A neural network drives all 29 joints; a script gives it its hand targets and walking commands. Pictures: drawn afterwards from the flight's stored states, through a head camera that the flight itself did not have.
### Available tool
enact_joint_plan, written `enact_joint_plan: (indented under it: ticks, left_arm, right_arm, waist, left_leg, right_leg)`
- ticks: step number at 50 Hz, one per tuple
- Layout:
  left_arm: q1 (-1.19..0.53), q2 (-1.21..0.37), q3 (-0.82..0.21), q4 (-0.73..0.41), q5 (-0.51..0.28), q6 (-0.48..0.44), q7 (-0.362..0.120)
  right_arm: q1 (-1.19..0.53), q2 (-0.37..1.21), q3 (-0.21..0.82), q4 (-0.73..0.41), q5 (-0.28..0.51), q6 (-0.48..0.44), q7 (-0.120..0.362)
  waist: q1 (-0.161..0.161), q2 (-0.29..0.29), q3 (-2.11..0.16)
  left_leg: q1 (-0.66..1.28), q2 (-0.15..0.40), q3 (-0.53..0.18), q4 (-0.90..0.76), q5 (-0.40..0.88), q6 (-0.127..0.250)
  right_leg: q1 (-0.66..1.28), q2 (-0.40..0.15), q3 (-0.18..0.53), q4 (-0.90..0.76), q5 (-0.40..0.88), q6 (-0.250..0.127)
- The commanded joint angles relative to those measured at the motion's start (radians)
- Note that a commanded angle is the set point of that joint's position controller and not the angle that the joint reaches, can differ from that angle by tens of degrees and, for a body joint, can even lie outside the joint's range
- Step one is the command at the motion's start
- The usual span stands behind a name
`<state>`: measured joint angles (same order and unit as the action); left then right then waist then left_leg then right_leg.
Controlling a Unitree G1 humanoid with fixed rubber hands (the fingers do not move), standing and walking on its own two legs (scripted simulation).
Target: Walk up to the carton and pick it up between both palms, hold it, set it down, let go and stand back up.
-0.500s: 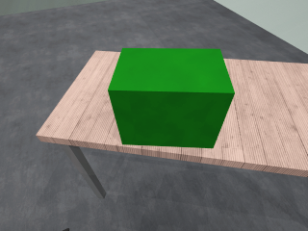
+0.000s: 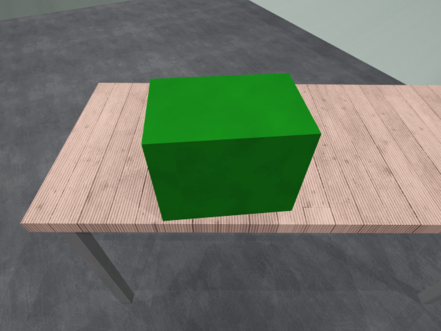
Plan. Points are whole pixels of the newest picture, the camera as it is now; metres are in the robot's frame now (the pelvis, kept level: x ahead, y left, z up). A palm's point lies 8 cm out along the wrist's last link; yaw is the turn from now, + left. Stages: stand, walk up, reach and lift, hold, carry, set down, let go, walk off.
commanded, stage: walk up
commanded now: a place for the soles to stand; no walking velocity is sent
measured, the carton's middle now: (224, 148) +0.48 +0.00 +0.07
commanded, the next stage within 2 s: none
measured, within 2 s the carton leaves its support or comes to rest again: neither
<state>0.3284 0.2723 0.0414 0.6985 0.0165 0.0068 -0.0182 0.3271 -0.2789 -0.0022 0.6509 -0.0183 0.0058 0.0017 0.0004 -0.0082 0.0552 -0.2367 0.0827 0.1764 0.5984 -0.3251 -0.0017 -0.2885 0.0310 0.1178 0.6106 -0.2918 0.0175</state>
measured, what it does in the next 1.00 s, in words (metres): stands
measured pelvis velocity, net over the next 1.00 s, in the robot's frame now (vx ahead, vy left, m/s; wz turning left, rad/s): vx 0.02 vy -0.03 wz -0.13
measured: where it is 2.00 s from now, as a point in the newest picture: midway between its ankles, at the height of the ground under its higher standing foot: outside the picture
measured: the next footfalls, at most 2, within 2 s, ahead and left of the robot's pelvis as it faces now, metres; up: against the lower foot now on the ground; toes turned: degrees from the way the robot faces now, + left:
left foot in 1.32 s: +0.07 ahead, +0.07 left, +0.00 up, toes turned +4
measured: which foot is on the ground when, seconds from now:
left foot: down 0.00-1.00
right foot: down 0.00-1.00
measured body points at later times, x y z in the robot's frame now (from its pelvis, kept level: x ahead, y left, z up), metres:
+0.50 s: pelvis +0.02 -0.02 +0.00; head +0.04 -0.03 +0.44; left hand +0.17 +0.24 -0.10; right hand +0.10 -0.29 -0.11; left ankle +0.00 +0.12 -0.73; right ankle +0.02 -0.13 -0.73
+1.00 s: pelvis +0.02 -0.03 -0.01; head +0.04 -0.04 +0.44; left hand +0.18 +0.22 -0.11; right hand +0.05 -0.33 -0.12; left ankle +0.00 +0.12 -0.73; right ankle +0.04 -0.13 -0.73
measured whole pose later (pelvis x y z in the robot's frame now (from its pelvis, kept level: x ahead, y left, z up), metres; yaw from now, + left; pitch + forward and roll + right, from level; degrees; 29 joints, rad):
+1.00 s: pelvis +0.02 -0.03 -0.01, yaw -8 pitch -3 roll +2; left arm 0.24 0.31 0.04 0.66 0.04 0.05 -0.04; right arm 0.36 -0.31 -0.03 0.66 -0.04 0.02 -0.03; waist -0.01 -0.02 0.10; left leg -0.16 0.17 0.26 0.66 -0.40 -0.06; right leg -0.35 0.03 0.03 0.73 -0.38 -0.02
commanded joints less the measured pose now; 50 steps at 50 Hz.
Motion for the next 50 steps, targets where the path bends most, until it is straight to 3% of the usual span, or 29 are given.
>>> enact_joint_plan:
  ticks: [1,4,19,29,35,39,41,42,43,44,45,46,47,48,49,50]
  left_arm:
    - [-0.004,0.125,0.035,-0.093,-0.004,-0.021,0.005]
    - [-0.012,0.137,0.033,-0.099,-0.008,-0.019,0.01]
    - [-0.065,0.169,0.027,-0.126,-0.009,-0.012,0.016]
    - [-0.077,0.167,0.024,-0.127,-0.007,-0.007,0.015]
    - [-0.081,0.178,0.025,-0.127,-0.009,-0.004,0.016]
    - [-0.089,0.176,0.022,-0.125,-0.008,-0.003,0.017]
    - [-0.089,0.167,0.02,-0.124,-0.007,-0.002,0.016]
    - [-0.126,0.185,0.028,-0.133,0.008,0.009,0.005]
    - [-0.136,0.165,0.024,-0.14,0.015,0.015,-0.001]
    - [-0.135,0.143,0.022,-0.148,0.023,0.021,-0.005]
    - [-0.129,0.127,0.02,-0.153,0.028,0.026,-0.01]
    - [-0.133,0.122,0.021,-0.157,0.033,0.029,-0.013]
    - [-0.137,0.119,0.021,-0.158,0.033,0.028,-0.018]
    - [-0.132,0.114,0.022,-0.155,0.032,0.023,-0.025]
    - [-0.107,0.11,0.024,-0.145,0.027,0.015,-0.031]
    - [-0.06,0.127,0.035,-0.122,0.021,0.006,-0.034]
  right_arm:
    - [-0.006,-0.163,-0.05,-0.101,0.002,-0.018,-0.008]
    - [0.0,-0.157,-0.048,-0.104,0.003,-0.013,-0.006]
    - [0.004,-0.149,-0.052,-0.113,0.003,0.0,-0.003]
    - [0.018,-0.169,-0.062,-0.108,-0.001,0.004,-0.004]
    - [0.026,-0.159,-0.06,-0.108,0.001,0.008,-0.005]
    - [0.042,-0.166,-0.062,-0.1,0.001,0.004,-0.007]
    - [0.044,-0.175,-0.064,-0.097,-0.002,0.003,-0.008]
    - [0.101,-0.195,-0.084,-0.078,-0.017,-0.002,-0.023]
    - [0.143,-0.234,-0.097,-0.063,-0.023,-0.005,-0.033]
    - [0.153,-0.262,-0.105,-0.052,-0.026,-0.006,-0.039]
    - [0.132,-0.274,-0.111,-0.051,-0.027,-0.006,-0.044]
    - [0.108,-0.266,-0.111,-0.052,-0.028,-0.006,-0.045]
    - [0.092,-0.251,-0.107,-0.052,-0.029,-0.006,-0.045]
    - [0.067,-0.241,-0.103,-0.055,-0.026,-0.005,-0.045]
    - [0.034,-0.229,-0.093,-0.058,-0.02,-0.004,-0.044]
    - [0.02,-0.206,-0.078,-0.06,-0.016,-0.003,-0.039]
  waist:
    - [-0.002,0.012,-0.042]
    - [-0.005,-0.006,-0.053]
    - [-0.011,-0.039,-0.073]
    - [-0.01,-0.012,-0.071]
    - [-0.012,-0.028,-0.057]
    - [-0.017,-0.03,-0.058]
    - [-0.016,-0.014,-0.052]
    - [-0.035,-0.032,-0.05]
    - [-0.048,0.019,-0.049]
    - [-0.053,0.076,-0.02]
    - [-0.047,0.135,0.009]
    - [-0.043,0.171,0.04]
    - [-0.04,0.182,0.06]
    - [-0.027,0.18,0.071]
    - [0.004,0.148,0.068]
    - [0.037,0.073,0.034]
  left_leg:
    - [0.016,0.122,-0.128,-0.158,0.044,0.066]
    - [0.047,0.103,-0.099,-0.116,0.123,0.059]
    - [0.123,0.06,-0.059,-0.051,0.136,0.044]
    - [0.137,0.081,-0.05,-0.054,0.154,0.057]
    - [0.14,0.06,-0.051,-0.04,0.104,0.048]
    - [0.152,0.067,-0.062,-0.058,0.112,0.052]
    - [0.15,0.082,-0.064,-0.074,0.128,0.059]
    - [0.209,0.134,-0.129,-0.099,0.177,0.091]
    - [0.244,0.222,-0.181,-0.144,0.227,0.14]
    - [0.239,0.323,-0.219,-0.177,0.3,0.199]
    - [0.212,0.401,-0.255,-0.199,0.372,0.247]
    - [0.183,0.44,-0.269,-0.213,0.412,0.272]
    - [0.15,0.44,-0.256,-0.221,0.409,0.269]
    - [0.103,0.41,-0.209,-0.21,0.368,0.24]
    - [0.025,0.346,-0.137,-0.167,0.318,0.185]
    - [-0.046,0.25,-0.061,-0.068,0.24,0.118]
  right_leg:
    - [-0.002,-0.055,0.062,-0.042,0.247,-0.066]
    - [-0.019,-0.059,0.09,-0.041,0.309,-0.077]
    - [-0.074,-0.05,0.185,-0.063,0.34,-0.112]
    - [-0.075,-0.023,0.157,-0.032,0.334,-0.103]
    - [-0.098,-0.029,0.204,-0.067,0.301,-0.111]
    - [-0.107,-0.016,0.195,-0.065,0.284,-0.102]
    - [-0.103,-0.006,0.169,-0.044,0.288,-0.095]
    - [-0.159,0.014,0.12,0.039,0.333,-0.084]
    - [-0.203,0.028,0.057,0.137,0.299,-0.058]
    - [-0.242,0.015,0.003,0.199,0.191,-0.035]
    - [-0.259,-0.01,-0.022,0.232,-0.008,-0.025]
    - [-0.268,-0.034,-0.032,0.248,-0.17,-0.024]
    - [-0.256,-0.056,-0.041,0.226,-0.234,-0.028]
    - [-0.202,-0.077,-0.05,0.142,-0.213,-0.033]
    - [-0.077,-0.081,-0.054,0.007,-0.069,-0.044]
    - [0.067,-0.057,-0.038,-0.102,0.123,-0.056]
